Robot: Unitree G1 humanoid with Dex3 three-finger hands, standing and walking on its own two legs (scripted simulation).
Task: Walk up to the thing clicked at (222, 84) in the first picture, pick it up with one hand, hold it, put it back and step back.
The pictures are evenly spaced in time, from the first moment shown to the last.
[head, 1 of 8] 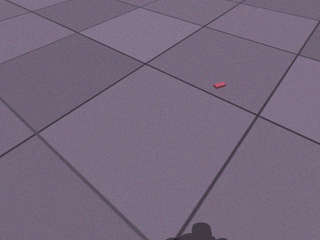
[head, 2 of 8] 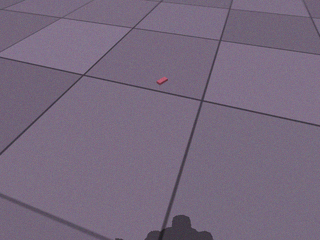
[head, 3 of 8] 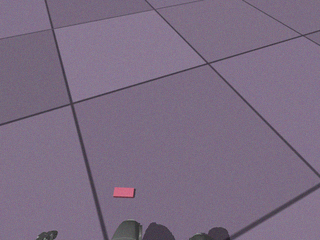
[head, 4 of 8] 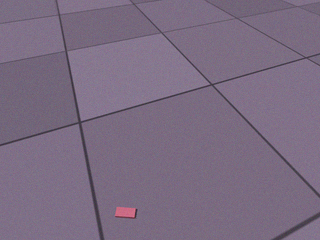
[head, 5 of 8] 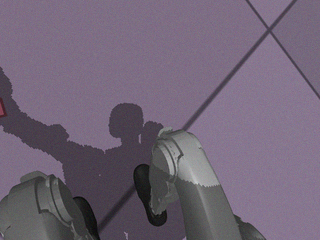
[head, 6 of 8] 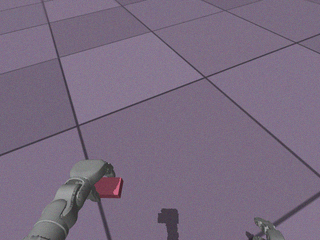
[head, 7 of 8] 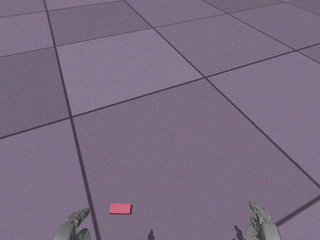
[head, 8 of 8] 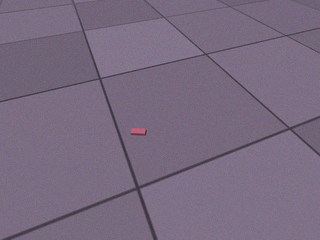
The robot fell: no
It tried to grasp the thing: yes
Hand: left
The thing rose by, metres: 0.68
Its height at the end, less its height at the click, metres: +0.00
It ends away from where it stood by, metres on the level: 0.02
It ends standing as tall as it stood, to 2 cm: yes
